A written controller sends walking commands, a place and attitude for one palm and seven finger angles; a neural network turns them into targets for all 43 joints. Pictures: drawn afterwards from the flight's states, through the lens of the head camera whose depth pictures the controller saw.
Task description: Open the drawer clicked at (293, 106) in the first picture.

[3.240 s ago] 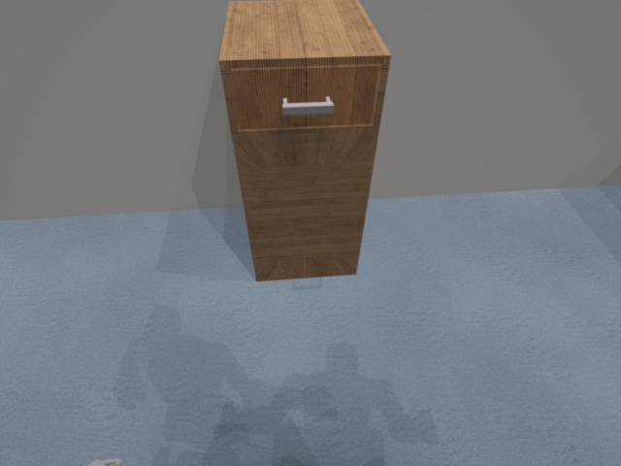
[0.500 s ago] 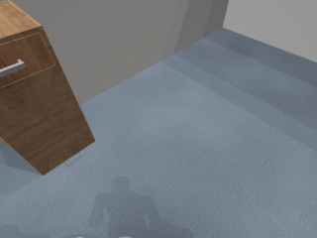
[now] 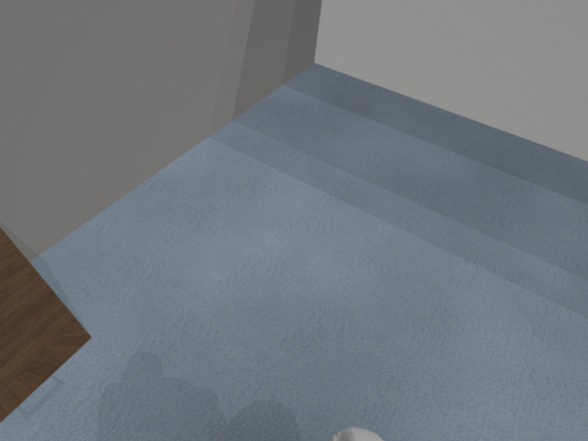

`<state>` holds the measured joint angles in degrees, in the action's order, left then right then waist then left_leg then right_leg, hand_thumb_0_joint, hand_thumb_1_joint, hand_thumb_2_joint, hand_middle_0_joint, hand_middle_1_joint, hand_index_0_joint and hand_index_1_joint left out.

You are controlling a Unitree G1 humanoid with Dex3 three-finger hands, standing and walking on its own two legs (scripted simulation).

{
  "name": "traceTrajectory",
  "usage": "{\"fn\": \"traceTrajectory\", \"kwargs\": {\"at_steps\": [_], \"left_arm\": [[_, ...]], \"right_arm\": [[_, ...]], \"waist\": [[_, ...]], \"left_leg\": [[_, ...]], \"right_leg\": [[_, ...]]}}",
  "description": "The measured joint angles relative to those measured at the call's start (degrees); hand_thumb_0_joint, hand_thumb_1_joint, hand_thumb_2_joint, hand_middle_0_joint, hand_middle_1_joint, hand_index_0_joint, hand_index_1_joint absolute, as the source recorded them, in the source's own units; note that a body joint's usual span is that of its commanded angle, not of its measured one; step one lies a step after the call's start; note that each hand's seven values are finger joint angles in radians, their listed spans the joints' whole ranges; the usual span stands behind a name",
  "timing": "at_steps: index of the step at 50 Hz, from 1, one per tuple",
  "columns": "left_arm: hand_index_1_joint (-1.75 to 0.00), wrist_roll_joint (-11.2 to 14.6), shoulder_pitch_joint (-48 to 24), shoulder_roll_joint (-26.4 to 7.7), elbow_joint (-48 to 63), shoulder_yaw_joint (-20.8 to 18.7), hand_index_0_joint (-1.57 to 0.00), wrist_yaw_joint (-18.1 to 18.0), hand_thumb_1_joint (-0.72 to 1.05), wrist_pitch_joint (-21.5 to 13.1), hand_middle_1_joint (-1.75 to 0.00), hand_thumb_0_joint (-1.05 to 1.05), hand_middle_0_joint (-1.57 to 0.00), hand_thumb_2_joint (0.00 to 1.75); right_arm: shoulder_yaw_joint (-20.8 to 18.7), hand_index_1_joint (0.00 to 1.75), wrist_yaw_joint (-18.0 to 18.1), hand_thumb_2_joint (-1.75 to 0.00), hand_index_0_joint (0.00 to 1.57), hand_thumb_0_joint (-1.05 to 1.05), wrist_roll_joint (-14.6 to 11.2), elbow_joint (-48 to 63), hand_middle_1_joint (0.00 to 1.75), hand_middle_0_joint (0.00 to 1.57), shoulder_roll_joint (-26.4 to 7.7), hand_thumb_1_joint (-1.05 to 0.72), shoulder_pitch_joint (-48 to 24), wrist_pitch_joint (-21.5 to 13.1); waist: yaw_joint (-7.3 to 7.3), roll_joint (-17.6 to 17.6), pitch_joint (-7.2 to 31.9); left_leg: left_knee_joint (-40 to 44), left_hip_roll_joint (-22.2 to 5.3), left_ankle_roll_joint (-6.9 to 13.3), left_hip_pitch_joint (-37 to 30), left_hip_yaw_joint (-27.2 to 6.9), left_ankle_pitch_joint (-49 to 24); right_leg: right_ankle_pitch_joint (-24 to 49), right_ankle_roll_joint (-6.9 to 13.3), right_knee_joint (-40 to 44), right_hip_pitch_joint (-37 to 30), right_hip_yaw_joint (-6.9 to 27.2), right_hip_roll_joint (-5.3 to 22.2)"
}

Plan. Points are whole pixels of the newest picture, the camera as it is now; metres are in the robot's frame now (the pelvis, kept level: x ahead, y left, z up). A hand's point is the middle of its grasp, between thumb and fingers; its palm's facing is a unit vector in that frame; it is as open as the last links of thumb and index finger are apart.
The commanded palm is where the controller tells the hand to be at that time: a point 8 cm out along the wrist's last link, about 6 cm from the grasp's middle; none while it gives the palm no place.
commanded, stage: walk to a spot facing it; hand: left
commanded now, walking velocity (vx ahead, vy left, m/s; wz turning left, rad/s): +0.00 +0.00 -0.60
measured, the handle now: out of the picture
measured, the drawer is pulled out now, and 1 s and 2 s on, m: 0.00 0.00 0.00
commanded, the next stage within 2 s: turn to face it in 0.12 s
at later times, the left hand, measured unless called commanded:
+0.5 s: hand (246, 362) +0.28 +0.09 -0.17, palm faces -0.12 -0.98 -0.16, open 7.3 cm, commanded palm none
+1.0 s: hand (153, 431) +0.16 +0.22 -0.17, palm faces +0.25 -0.93 -0.26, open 7.3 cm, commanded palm none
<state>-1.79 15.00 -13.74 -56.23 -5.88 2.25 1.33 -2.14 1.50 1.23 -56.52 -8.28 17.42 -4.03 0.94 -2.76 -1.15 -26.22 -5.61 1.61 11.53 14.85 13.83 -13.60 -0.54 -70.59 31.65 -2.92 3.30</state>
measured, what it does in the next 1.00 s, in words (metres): walks ahead: right foot, then left foot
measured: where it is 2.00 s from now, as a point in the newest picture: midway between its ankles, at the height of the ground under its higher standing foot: outside the picture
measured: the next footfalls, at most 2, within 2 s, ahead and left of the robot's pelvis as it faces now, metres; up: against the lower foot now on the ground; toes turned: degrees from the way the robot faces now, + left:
right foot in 0.28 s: +0.21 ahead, -0.15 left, +0.00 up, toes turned -17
left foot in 0.68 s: +0.21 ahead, +0.07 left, +0.00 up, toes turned +11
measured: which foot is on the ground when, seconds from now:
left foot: down 0.00-0.28, up 0.30-0.66, down 0.68-1.00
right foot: up 0.00-0.26, down 0.28-0.68, up 0.70-1.00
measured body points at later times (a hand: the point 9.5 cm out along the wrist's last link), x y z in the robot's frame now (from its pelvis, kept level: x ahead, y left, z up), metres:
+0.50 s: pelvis +0.13 -0.05 -0.01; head +0.15 -0.05 +0.44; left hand +0.28 +0.15 -0.15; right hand +0.11 -0.27 -0.17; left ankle +0.12 +0.08 -0.69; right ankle +0.17 -0.14 -0.74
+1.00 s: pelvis +0.15 -0.01 +0.00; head +0.16 +0.01 +0.45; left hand +0.15 +0.27 -0.15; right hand +0.24 -0.25 -0.13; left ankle +0.17 +0.07 -0.74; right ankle +0.16 -0.19 -0.67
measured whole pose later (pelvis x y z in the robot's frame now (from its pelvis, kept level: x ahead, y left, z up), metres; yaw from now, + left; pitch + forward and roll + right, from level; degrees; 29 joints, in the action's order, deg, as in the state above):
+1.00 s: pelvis +0.15 -0.01 +0.00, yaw +10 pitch +1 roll -2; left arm -0.8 12.7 -15.7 -55.3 -5.7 -1.1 3.4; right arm -3.1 0.0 1.1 -54.3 -10.5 13.6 1.3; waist -0.4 -1.0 -1.7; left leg -25.3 1.0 4.0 16.1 1.4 10.1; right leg -20.2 -6.0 -59.1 26.8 -0.6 5.0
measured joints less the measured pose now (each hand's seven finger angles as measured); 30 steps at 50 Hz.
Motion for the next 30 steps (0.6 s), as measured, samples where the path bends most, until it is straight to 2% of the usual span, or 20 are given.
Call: {"fn": "traceTrajectory", "kwargs": {"at_steps": [4, 7, 11, 13, 14, 15, 17, 18, 20, 24, 30], "left_arm": [[-0.3, -0.05, -2.83, 0.78, 1.72, -0.05, -0.2, 0.05, 0.92, 0.65, -0.3, 0.0, -0.19, 0.9], [-0.3, 0.07, -5.19, 1.46, 2.32, 0.25, -0.2, 0.06, 0.92, 1.16, -0.3, 0.0, -0.19, 0.9], [-0.3, 0.17, -7.86, 2.4, 3.09, 0.78, -0.2, 0.07, 0.91, 1.2, -0.3, 0.0, -0.19, 0.9], [-0.3, 0.08, -8.75, 2.78, 3.58, 1.26, -0.2, -0.02, 0.91, 0.5, -0.3, 0.0, -0.19, 0.9], [-0.3, -0.05, -8.92, 2.62, 3.93, 1.69, -0.2, -0.15, 0.91, -0.35, -0.3, 0.0, -0.19, 0.9], [-0.3, -0.09, -9.34, 2.7, 4.0, 1.92, -0.2, -0.58, 0.91, -1.47, -0.3, 0.0, -0.19, 0.9], [-0.3, 0.51, -10.33, 3.62, 3.6, 2.77, -0.2, -1.52, 0.91, -2.83, -0.3, 0.0, -0.19, 0.9], [-0.3, 0.65, -10.48, 4.02, 3.27, 3.23, -0.2, -1.9, 0.91, -3.05, -0.3, 0.0, -0.19, 0.9], [-0.3, 0.79, -10.38, 4.9, 2.33, 3.95, -0.2, -2.7, 0.91, -3.03, -0.3, 0.0, -0.2, 0.9], [-0.3, 0.69, -9.65, 6.34, 0.94, 4.84, -0.2, -3.41, 0.91, -2.29, -0.3, 0.0, -0.2, 0.9], [-0.3, 0.45, -8.5, 6.3, 1.64, 3.93, -0.21, -3.76, 0.92, -1.51, -0.3, -0.01, -0.2, 0.9]], "right_arm": [[-0.16, 0.3, -0.13, -0.89, 0.2, 0.0, -0.11, -2.1, 0.3, 0.2, -0.16, -0.93, 2.46, 0.43], [-0.31, 0.3, -0.31, -0.89, 0.2, 0.0, 0.02, -3.0, 0.3, 0.2, -0.09, -0.92, 3.6, 1.05], [-0.8, 0.3, -0.54, -0.89, 0.2, 0.0, 0.3, -3.44, 0.3, 0.2, -0.2, -0.91, 4.37, 2.09], [-1.0, 0.3, -0.62, -0.89, 0.2, 0.0, 0.27, -3.48, 0.3, 0.2, -0.42, -0.91, 5.01, 2.56], [-0.96, 0.3, -0.76, -0.89, 0.2, 0.0, 0.12, -3.51, 0.3, 0.2, -0.3, -0.91, 5.78, 2.74], [-0.85, 0.3, -0.88, -0.89, 0.2, 0.0, -0.17, -3.75, 0.3, 0.2, -0.32, -0.91, 5.87, 3.13], [-0.68, 0.3, -0.55, -0.89, 0.2, 0.0, -0.6, -4.24, 0.3, 0.2, -0.86, -0.91, 4.15, 4.44], [-0.58, 0.3, -0.38, -0.89, 0.2, 0.0, -0.64, -4.35, 0.3, 0.2, -0.95, -0.91, 3.32, 4.84], [-0.4, 0.3, -0.25, -0.89, 0.2, 0.0, -0.52, -4.4, 0.3, 0.2, -0.94, -0.91, 1.92, 5.15], [-0.11, 0.3, -0.38, -0.89, 0.19, 0.0, -0.45, -3.35, 0.3, 0.2, -0.32, -0.91, -0.28, 5.82], [-0.66, 0.3, -1.13, -0.89, 0.2, 0.01, -0.28, -1.55, 0.3, 0.2, -0.45, -0.93, -2.35, 6.7]], "waist": [[-0.75, 0.54, -0.66], [-1.79, 0.98, -1.97], [-3.43, 1.83, -3.84], [-4.1, 2.7, -4.4], [-4.43, 2.59, -4.19], [-4.19, 2.67, -4.01], [-4.3, 4.16, -4.86], [-4.42, 4.5, -4.89], [-4.45, 4.89, -4.22], [-4.4, 4.43, -1.98], [-2.64, 2.39, -0.81]], "left_leg": [[2.98, 0.11, -0.42, -4.13, 2.69, 1.03], [2.58, -0.39, -1.32, -6.33, 4.57, 3.11], [-1.12, -1.98, -3.17, -8.12, 7.18, 7.58], [-5.33, -3.68, -4.42, -8.11, 7.82, 10.88], [-9.62, -4.57, -4.78, -6.89, 7.39, 12.71], [-16.62, -5.11, -4.73, -4.0, 5.13, 14.45], [-30.35, -3.95, -4.34, 2.45, -3.42, 17.98], [-35.03, -2.88, -4.2, 4.99, -6.58, 18.04], [-39.01, -1.67, -4.02, 8.56, -10.09, 15.71], [-34.36, -0.76, -4.23, 12.08, -11.46, 12.96], [-24.17, 0.08, -4.14, 11.93, -8.73, 11.89]], "right_leg": [[2.55, -1.65, 7.29, 3.34, -1.16, 1.9], [2.91, -1.94, 15.59, 2.94, -2.3, 2.41], [1.51, -0.91, 25.62, -0.34, -3.84, 1.46], [1.73, 0.12, 30.77, -3.82, -4.83, 0.22], [4.42, 1.02, 34.2, -6.38, -5.17, -0.02], [2.24, 2.61, 33.71, -6.4, -5.17, -0.39], [-0.68, 4.49, 30.81, -6.11, -5.83, -1.38], [-1.12, 4.79, 30.98, -6.91, -6.17, -1.61], [-0.59, 4.53, 33.36, -9.31, -6.94, -2.02], [0.48, 4.32, 38.27, -13.1, -8.86, -1.68], [-0.39, 2.83, 39.16, -15.49, -12.78, 0.84]]}}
